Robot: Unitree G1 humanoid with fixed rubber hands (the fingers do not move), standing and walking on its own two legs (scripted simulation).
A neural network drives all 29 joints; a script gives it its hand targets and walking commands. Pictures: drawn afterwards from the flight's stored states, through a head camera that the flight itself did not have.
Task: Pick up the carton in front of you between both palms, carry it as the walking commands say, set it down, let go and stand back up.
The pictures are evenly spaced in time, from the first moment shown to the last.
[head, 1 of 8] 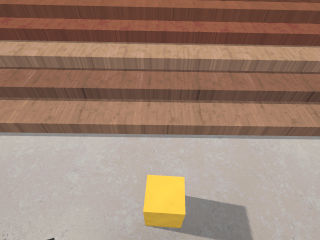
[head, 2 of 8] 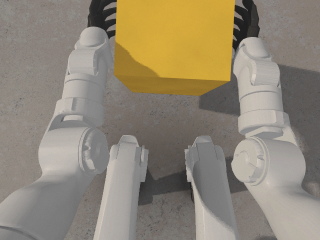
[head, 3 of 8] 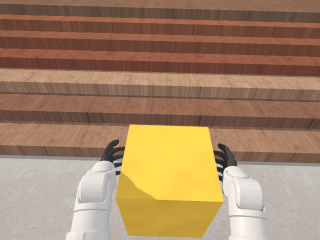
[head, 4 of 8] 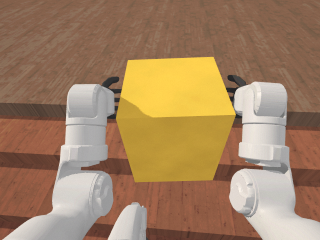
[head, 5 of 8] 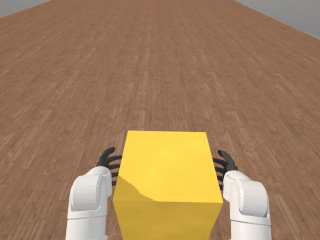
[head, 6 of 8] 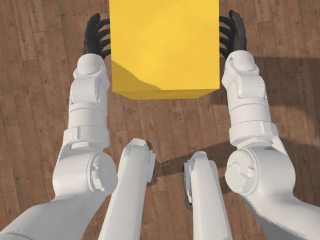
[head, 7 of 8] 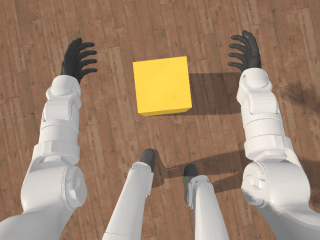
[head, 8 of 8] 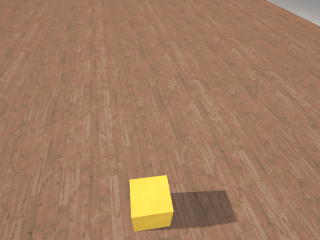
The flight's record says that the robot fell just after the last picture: no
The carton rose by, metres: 1.58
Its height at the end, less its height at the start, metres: +0.83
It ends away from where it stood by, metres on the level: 3.64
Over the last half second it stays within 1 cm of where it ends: yes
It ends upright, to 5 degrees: yes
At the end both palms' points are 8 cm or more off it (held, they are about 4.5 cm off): yes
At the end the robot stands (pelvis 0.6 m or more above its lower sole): yes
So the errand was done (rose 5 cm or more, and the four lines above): yes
